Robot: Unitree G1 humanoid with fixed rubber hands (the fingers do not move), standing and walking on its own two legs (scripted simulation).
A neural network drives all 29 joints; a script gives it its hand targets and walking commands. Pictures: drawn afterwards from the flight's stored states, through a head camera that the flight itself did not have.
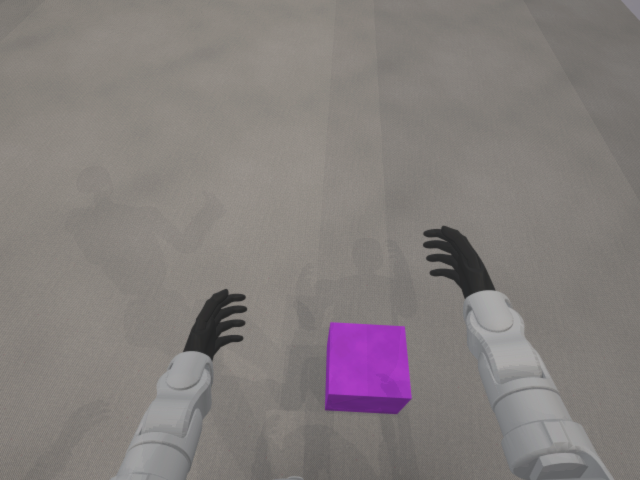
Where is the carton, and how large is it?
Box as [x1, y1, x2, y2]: [325, 322, 411, 413]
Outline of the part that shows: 330,322 326,358 325,409 397,413 411,398 404,326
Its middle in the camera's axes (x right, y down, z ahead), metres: +0.13 +0.38 +1.10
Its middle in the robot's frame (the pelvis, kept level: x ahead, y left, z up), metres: +0.46 -0.13 -0.65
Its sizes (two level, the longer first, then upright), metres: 0.211 0.194 0.184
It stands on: the floor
